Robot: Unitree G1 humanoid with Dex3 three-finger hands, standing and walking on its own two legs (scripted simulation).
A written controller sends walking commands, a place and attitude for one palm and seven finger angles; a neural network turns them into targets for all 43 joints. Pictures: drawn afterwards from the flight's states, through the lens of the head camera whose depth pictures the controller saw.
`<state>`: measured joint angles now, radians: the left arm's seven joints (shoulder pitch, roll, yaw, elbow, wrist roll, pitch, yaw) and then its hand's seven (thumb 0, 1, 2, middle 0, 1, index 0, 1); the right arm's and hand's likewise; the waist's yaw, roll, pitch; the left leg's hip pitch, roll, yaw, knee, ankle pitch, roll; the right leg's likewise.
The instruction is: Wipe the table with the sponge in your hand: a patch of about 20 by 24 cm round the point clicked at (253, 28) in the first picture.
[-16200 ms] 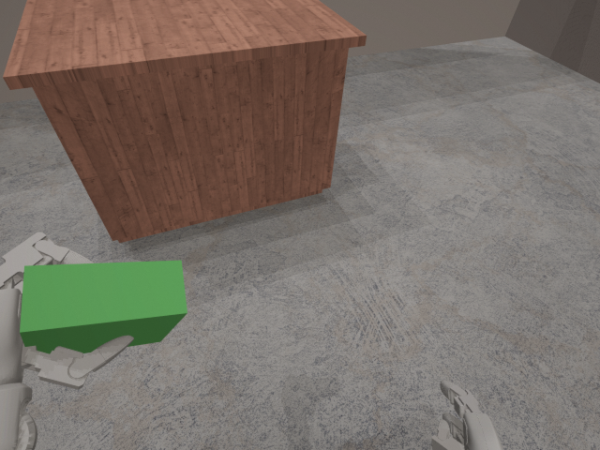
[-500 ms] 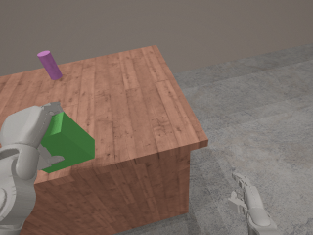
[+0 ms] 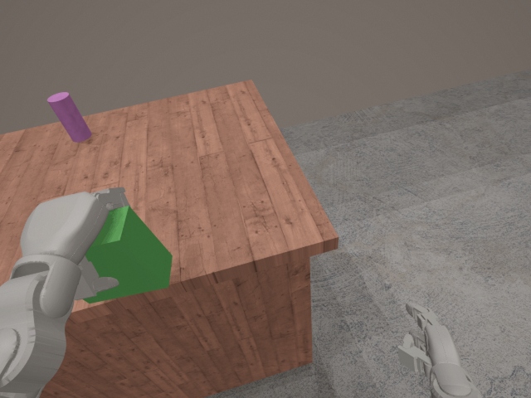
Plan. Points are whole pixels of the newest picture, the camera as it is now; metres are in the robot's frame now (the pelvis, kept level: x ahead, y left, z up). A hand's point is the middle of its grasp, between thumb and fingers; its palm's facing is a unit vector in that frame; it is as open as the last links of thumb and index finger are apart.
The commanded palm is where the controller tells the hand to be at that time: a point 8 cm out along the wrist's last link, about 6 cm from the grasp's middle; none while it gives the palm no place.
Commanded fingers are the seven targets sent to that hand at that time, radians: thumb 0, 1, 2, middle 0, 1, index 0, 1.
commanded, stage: move the sponge above the wiping area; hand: left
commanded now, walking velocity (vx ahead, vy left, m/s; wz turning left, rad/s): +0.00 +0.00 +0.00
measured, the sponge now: (116, 265) +0.24 +0.26 +0.11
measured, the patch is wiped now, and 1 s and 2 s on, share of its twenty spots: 0.00 0.00 0.00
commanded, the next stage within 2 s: none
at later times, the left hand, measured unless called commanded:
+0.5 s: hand (82, 229) +0.26 +0.30 +0.17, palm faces +0.12 -0.05 -0.99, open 9.8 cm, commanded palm +0.22 +0.30 +0.26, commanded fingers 0.00 0.10 1.30 -1.20 -1.60 -1.20 -1.60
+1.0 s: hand (77, 219) +0.27 +0.32 +0.17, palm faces +0.11 -0.02 -0.99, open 9.8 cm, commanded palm +0.24 +0.31 +0.24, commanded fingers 0.00 0.10 1.30 -1.20 -1.60 -1.20 -1.60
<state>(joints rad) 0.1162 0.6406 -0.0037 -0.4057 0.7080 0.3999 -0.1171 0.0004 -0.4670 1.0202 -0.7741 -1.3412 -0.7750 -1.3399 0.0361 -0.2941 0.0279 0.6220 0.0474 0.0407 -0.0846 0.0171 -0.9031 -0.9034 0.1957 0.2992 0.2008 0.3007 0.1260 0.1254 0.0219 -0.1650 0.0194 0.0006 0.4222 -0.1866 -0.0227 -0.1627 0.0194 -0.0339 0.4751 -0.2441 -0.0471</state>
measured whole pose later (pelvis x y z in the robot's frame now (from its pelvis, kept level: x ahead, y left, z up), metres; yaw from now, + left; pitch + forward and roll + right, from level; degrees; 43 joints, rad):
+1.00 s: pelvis +0.01 +0.01 +0.00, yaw +1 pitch -4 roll +1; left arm -0.09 0.64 -0.03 -0.15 0.82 0.42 -0.11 0.00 -0.47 1.02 -0.77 -1.34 -0.77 -1.34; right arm 0.02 -0.27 0.05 0.65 0.06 0.08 -0.06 0.02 -0.90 -0.90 0.20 0.30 0.20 0.30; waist 0.13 0.11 0.02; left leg -0.15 0.00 -0.01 0.39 -0.18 -0.01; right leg -0.13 0.00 -0.05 0.42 -0.24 -0.03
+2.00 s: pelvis +0.02 +0.02 +0.00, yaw +2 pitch -2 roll +0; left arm -0.06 0.63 0.03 -0.05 0.82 0.36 -0.14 0.00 -0.46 1.02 -0.76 -1.35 -0.77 -1.35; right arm 0.07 -0.29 0.02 0.65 0.06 0.09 -0.05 0.02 -0.90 -0.90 0.20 0.30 0.20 0.30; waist 0.10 0.13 0.00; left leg -0.16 -0.01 -0.02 0.41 -0.21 0.00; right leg -0.13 0.00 -0.05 0.41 -0.25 -0.02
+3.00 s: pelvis +0.01 +0.02 +0.00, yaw +2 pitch -2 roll +0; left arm -0.09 0.66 0.02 0.03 0.81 0.35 -0.22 0.00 -0.46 1.03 -0.76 -1.36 -0.76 -1.35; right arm 0.07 -0.30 0.03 0.64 0.07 0.08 -0.07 0.02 -0.90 -0.90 0.20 0.30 0.20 0.30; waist 0.09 0.13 0.01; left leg -0.19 -0.01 -0.03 0.42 -0.19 0.01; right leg -0.14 -0.01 -0.06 0.42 -0.23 -0.02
